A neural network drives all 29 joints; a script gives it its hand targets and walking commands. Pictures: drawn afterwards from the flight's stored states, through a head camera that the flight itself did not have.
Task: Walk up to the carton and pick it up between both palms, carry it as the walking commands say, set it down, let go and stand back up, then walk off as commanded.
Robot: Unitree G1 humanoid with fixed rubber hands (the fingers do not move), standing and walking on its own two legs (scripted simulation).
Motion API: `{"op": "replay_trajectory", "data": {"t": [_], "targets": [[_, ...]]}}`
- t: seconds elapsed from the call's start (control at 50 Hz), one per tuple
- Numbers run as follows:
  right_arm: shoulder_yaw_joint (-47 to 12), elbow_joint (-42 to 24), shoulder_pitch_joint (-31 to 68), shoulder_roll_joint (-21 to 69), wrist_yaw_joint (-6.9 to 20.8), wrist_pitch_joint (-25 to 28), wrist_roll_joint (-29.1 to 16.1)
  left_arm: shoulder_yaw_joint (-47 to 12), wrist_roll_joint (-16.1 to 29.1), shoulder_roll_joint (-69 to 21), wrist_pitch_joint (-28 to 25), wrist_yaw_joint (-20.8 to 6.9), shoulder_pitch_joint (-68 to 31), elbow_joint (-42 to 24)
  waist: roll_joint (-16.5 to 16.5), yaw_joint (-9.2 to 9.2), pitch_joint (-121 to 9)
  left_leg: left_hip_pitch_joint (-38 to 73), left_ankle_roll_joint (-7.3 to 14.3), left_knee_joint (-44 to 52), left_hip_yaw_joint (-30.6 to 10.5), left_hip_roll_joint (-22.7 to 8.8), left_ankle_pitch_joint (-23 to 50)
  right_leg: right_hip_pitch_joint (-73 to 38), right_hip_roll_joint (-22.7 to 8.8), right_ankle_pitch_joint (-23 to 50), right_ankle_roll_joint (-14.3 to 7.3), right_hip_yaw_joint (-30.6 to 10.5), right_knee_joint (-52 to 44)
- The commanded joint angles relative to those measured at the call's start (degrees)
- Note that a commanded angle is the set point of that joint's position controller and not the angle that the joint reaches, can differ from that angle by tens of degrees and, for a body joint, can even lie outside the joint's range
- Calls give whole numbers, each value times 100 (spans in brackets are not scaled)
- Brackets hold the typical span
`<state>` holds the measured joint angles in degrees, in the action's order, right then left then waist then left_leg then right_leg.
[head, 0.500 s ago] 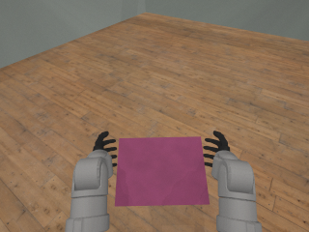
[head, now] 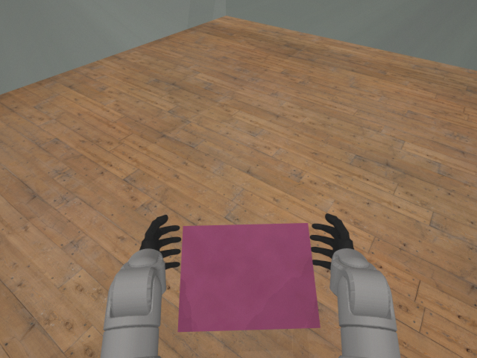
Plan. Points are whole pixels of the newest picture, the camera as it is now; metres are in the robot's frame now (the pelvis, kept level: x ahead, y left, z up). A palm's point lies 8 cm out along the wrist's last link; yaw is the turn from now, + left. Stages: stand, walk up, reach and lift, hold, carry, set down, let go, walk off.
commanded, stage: carry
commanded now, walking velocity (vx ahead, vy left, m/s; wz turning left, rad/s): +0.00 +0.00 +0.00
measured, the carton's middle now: (246, 276) +0.30 +0.00 -0.05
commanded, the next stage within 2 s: hold in 0.40 s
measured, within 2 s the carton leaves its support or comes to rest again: neither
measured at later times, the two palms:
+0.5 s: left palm (153, 265) +0.28 +0.16 +0.04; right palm (337, 266) +0.28 -0.15 +0.04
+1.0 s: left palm (161, 240) +0.31 +0.15 +0.06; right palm (345, 242) +0.31 -0.17 +0.06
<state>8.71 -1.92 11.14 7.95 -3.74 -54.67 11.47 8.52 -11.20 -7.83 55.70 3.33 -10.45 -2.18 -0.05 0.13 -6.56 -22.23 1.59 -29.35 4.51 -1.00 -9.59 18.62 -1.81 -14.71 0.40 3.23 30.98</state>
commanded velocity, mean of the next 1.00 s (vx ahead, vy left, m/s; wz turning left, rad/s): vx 0.00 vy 0.00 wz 0.00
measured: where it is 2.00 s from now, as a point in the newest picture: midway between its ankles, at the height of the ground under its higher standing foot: outside the picture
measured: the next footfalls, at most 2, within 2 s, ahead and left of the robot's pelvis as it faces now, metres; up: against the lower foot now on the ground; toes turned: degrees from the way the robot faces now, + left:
none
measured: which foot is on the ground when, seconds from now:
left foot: down 0.00-1.00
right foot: down 0.00-1.00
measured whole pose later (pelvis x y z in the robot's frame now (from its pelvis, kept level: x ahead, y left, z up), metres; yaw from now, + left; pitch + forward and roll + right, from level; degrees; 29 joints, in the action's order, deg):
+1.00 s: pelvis +0.02 -0.02 +0.01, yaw +0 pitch -9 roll +0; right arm 13.7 13.1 14.8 8.7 2.6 -40.2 18.0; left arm 14.8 -18.6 -8.8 42.3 -2.3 -15.4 12.0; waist 0.9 1.0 3.5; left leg -1.1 0.1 -17.4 3.4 -0.8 -7.3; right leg -2.3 0.3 -12.4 -1.1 1.3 19.1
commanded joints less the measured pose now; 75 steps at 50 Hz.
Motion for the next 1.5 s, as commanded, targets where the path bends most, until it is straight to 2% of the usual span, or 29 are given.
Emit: {"op": "replay_trajectory", "data": {"t": [0.0, 0.38, 0.4, 0.42, 0.44, 0.48, 0.5, 0.52, 0.58, 0.62, 0.64, 0.68, 0.72, 0.8, 0.88, 1.06, 1.3, 1.32, 1.34, 1.38, 1.42, 1.48], "targets": [[-3058, -249, 2153, 4693, 1422, 273, -1748, -3118, 1783, -4651, -361, -1432, -2386, -376, -90, -36, -1242, 767, 85, 527, -608, -670, 191, -224, -450, 308, -125, -340, -437], [-3065, -62, 1688, 4143, 1310, 1110, -1420, -3066, 1455, -4073, -1230, -1273, -1837, -161, -37, -53, -1056, 750, 110, 467, -590, -627, 102, -137, -474, 309, -139, -401, -441], [-2481, 735, 1988, 3620, 1478, 1353, -974, -2427, 847, -4072, -1308, -1259, -2033, 972, -228, 105, 55, 2309, -11, 923, -839, 536, 356, -121, 560, 351, -253, -768, -956], [-2623, 464, 2047, 3688, 1459, 1576, -982, -2738, 980, -4008, -1555, -1317, -2193, 795, -111, -102, -131, 2467, -5, 879, -832, 540, 417, -263, 517, 484, -220, -800, -963], [-2839, 426, 2286, 3787, 1495, 1711, -1090, -2803, 1075, -4074, -1723, -1314, -2338, 532, -13, -17, -450, 2687, -11, 894, -865, 524, 706, -429, 541, 599, -222, -810, -940], [-3055, 403, 2541, 4131, 1625, 1831, -1130, -3073, 1178, -4540, -1807, -1321, -2655, 248, 95, -32, -903, 3044, -130, 834, -897, 435, 1207, -600, 648, 810, -224, -784, -973], [-3062, 422, 2755, 4183, 1687, 1858, -1130, -3068, 1167, -4606, -1793, -1332, -2889, 262, 106, -17, -921, 2998, -142, 826, -912, 410, 1109, -633, 675, 750, -223, -792, -1006], [-2965, 506, 2880, 4143, 1727, 1858, -1068, -2978, 1134, -4659, -1758, -1359, -2953, 467, 138, -47, -830, 2923, -146, 876, -904, 401, 769, -625, 673, 558, -226, -787, -1077], [-2496, 1225, 2972, 4149, 1843, 1807, -755, -2507, 848, -4724, -1653, -1432, -3014, 1088, 26, 19, -242, 2703, -82, 1174, -957, 332, -469, -570, 622, -211, -224, -750, -1254], [-2252, 1609, 3097, 4319, 1937, 1799, -613, -2310, 731, -4868, -1615, -1509, -3182, 1363, -109, -2, -18, 2678, -37, 1301, -948, 319, -798, -610, 608, -365, -207, -723, -1277], [-2210, 1775, 3205, 4478, 1987, 1799, -586, -2224, 700, -4959, -1606, -1563, -3320, 1495, -59, 31, 32, 2682, -17, 1303, -931, 335, -820, -607, 599, -403, -201, -730, -1307], [-2133, 1998, 3396, 4749, 2071, 1812, -558, -2116, 671, -5134, -1597, -1672, -3556, 1685, -71, 60, 9, 2766, -28, 1259, -870, 370, -610, -652, 574, -323, -221, -733, -1380], [-2113, 2058, 3447, 4955, 2100, 1819, -558, -2044, 649, -5190, -1593, -1781, -3650, 1779, 19, 81, -93, 2950, -68, 1115, -749, 436, -53, -675, 547, -66, -241, -731, -1495], [-2113, 1863, 3192, 5080, 2070, 1754, -560, -1995, 576, -5128, -1562, -1897, -3386, 1772, 13, 72, -239, 3143, -110, 1040, -676, 460, 855, -965, 521, 688, -183, -738, -1570], [-2193, 1580, 2849, 5059, 2006, 1660, -599, -2044, 587, -4947, -1534, -1908, -3053, 1530, 65, 86, -213, 3230, -97, 1090, -673, 471, 1327, -1223, 478, 1165, -127, -779, -1639], [-2458, 1035, 2540, 4957, 1871, 1595, -759, -2329, 778, -4606, -1543, -1864, -2689, 944, 158, 96, -250, 3217, -56, 1062, -656, 523, 1545, -1415, 435, 1506, -87, -834, -1622], [-2540, 803, 2379, 4693, 1793, 1609, -789, -2447, 824, -4453, -1518, -1730, -2449, 701, 84, 89, -209, 3196, -92, 1008, -650, 516, 1485, -1293, 493, 1305, -155, -838, -1552], [-3023, 822, 2798, 5023, 1897, 1573, -1274, -2228, 778, -4680, -1497, -1637, -1959, 379, 66, 847, -761, 3301, -28, 1154, -811, 519, 1610, -1377, 489, 1341, -222, -1059, -1530], [-2968, 686, 2652, 4894, 1909, 1568, -1226, -2426, 911, -4688, -1435, -1622, -2013, 349, 125, 512, -811, 3117, -50, 1156, -811, 507, 1658, -1462, 505, 1510, -243, -1075, -1485], [-2532, 1015, 2364, 4672, 1819, 1514, -971, -2383, 904, -4571, -1333, -1633, -2029, 576, 71, 183, -435, 3214, -51, 1224, -811, 475, 1413, -1242, 472, 1250, -228, -1039, -1578], [-2217, 1274, 2357, 4506, 1767, 1536, -802, -2276, 850, -4419, -1304, -1641, -2208, 724, -29, 69, -38, 3235, -35, 1264, -836, 460, 879, -940, 416, 670, -254, -1018, -1677], [-1833, 1692, 2607, 4447, 1818, 1645, -602, -1965, 684, -4437, -1380, -1655, -2485, 1062, -20, 148, 217, 3005, -24, 1249, -841, 446, 445, -729, 399, 179, -311, -992, -1663]]}}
